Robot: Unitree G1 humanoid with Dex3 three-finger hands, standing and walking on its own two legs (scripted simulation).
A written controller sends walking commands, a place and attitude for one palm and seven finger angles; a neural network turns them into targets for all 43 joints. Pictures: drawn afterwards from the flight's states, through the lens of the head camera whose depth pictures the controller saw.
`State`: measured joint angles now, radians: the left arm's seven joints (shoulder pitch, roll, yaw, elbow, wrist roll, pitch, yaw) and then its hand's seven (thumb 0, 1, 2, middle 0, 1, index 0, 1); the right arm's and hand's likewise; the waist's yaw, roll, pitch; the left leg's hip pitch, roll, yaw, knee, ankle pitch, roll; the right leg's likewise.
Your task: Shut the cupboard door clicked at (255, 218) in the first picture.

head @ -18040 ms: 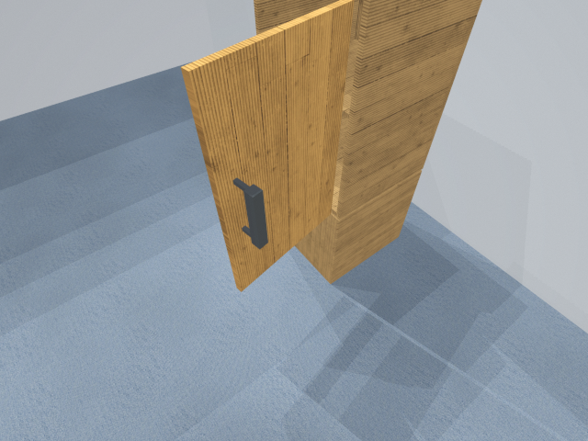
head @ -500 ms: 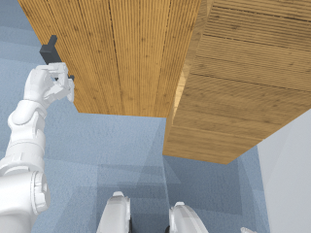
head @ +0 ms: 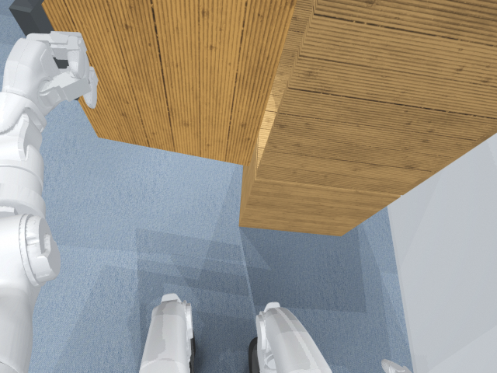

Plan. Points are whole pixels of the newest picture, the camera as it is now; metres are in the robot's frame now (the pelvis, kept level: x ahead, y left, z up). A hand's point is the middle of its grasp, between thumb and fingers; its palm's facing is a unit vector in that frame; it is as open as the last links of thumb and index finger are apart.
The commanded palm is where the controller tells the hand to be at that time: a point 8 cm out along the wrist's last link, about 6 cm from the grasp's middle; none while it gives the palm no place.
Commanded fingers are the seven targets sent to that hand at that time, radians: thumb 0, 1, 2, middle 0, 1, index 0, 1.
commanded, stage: push the door shut along its arc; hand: left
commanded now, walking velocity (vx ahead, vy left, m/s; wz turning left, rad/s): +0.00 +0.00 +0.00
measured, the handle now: (58, 46) +0.59 +0.27 +0.08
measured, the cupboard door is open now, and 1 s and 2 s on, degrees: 85 74 70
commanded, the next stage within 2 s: pull the fist back off the door in 0.80 s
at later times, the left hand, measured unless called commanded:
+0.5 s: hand (122, 50) +0.58 +0.17 +0.10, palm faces -0.30 -0.95 -0.03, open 2.9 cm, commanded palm +0.59 +0.19 +0.09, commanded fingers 0.00 0.90 0.90 -1.30 -1.50 -1.30 -1.50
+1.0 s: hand (133, 36) +0.60 +0.16 +0.10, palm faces -0.15 -0.99 +0.09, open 3.1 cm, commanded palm +0.62 +0.14 +0.09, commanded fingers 0.00 0.90 0.90 -1.30 -1.50 -1.30 -1.50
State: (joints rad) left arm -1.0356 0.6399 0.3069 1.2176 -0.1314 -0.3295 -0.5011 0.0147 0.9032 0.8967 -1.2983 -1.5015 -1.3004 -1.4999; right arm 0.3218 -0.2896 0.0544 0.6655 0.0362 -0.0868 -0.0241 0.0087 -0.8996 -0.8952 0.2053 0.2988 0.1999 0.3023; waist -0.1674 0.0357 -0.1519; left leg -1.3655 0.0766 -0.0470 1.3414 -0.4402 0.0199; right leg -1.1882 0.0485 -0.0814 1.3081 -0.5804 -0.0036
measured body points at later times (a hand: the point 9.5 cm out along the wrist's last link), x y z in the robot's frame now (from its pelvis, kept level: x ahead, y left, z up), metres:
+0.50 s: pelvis +0.00 +0.00 -0.02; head +0.18 +0.03 +0.39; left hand +0.59 +0.23 +0.10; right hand -0.01 -0.26 -0.11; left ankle +0.09 +0.11 -0.60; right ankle +0.02 -0.13 -0.60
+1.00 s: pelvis -0.01 +0.00 -0.03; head +0.19 +0.06 +0.37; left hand +0.61 +0.21 +0.10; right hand +0.00 -0.27 -0.12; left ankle +0.09 +0.11 -0.60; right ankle +0.02 -0.13 -0.60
